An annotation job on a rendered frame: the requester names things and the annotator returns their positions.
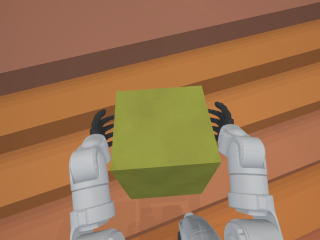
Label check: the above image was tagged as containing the right robot hand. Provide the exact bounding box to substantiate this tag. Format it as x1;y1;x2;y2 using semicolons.
208;101;234;141

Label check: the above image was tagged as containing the left robot hand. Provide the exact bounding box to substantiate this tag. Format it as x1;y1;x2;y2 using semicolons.
90;109;115;147

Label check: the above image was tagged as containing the robot right thigh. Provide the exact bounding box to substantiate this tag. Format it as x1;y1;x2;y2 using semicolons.
179;215;221;240

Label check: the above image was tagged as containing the robot right forearm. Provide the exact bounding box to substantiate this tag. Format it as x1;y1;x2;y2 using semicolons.
218;124;284;240

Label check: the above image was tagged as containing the robot left upper arm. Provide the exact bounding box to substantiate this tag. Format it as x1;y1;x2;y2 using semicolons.
76;228;125;240

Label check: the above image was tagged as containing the robot right upper arm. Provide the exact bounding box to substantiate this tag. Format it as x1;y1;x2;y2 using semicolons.
224;218;283;240

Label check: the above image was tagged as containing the carton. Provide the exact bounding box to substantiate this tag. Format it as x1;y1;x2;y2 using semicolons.
110;85;221;200

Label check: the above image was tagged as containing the robot left forearm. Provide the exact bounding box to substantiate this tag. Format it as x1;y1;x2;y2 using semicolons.
69;134;116;240

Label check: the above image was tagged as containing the robot right shin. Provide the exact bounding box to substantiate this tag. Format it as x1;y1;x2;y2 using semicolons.
184;212;194;217

